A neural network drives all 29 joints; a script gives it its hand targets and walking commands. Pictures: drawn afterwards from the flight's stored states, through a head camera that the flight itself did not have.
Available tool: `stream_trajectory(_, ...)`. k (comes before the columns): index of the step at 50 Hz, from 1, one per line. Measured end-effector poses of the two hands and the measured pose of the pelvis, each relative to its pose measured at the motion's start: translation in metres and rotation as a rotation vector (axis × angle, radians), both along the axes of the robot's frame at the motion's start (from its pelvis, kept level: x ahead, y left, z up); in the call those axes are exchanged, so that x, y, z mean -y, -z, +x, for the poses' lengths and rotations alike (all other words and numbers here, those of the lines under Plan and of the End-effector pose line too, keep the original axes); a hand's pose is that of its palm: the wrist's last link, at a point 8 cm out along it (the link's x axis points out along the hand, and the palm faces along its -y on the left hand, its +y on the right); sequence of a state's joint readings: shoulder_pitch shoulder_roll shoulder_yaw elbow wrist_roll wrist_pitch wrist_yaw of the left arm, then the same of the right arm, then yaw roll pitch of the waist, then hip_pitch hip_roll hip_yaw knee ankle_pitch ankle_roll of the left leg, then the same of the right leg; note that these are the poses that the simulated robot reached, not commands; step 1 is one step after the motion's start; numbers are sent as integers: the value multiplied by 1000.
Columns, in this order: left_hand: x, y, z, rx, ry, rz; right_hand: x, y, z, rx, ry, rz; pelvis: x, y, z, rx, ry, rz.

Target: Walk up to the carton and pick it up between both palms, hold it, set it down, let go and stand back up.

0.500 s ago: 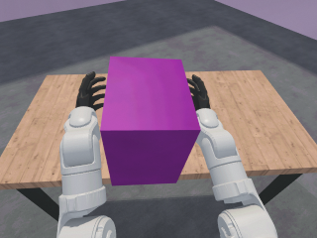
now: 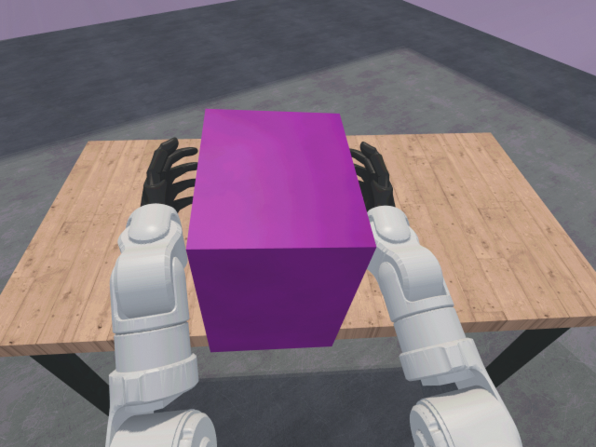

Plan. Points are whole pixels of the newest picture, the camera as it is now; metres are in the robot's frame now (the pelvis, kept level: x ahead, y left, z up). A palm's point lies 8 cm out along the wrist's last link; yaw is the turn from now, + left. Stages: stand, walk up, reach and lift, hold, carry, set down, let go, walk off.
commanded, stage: hold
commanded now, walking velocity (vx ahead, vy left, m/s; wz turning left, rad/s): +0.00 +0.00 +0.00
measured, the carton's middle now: (273, 236) +0.35 +0.00 +0.11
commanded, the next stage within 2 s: none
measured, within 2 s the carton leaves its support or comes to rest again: neither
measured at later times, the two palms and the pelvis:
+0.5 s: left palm (160, 207) +0.35 +0.13 +0.18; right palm (374, 205) +0.36 -0.13 +0.15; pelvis +0.00 +0.00 +0.00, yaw +0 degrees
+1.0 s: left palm (160, 208) +0.35 +0.13 +0.18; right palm (374, 205) +0.36 -0.13 +0.15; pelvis +0.00 +0.00 +0.00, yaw +0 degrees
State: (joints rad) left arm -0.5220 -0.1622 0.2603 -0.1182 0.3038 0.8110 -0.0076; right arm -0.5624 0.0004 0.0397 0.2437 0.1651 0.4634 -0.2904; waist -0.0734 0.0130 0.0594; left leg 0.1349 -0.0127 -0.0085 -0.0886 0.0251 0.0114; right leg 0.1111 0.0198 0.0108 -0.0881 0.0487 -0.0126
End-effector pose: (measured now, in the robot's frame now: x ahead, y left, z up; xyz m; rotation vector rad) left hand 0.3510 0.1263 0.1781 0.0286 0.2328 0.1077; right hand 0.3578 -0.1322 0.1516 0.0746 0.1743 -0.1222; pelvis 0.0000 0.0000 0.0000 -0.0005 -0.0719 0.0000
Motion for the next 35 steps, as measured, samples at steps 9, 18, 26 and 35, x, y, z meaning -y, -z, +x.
stream_trajectory(9, 1, -2, 3, 1, 2, 3, 1, -1, 2, 2, 4, 0, -1, 0, -1, -7, 1, 0)
stream_trajectory(18, 0, -1, 1, 2, -5, 0, 0, 0, 2, 3, -2, -2, -1, 0, -1, 1, 2, 0)
stream_trajectory(26, -1, 0, -1, -2, -6, -1, -1, 1, 0, 0, -3, 1, 0, 0, -2, -1, 1, 0)
stream_trajectory(35, 0, 0, 3, -1, -3, 1, 0, 0, 3, 2, 1, 2, 0, 0, -3, -10, 2, 0)
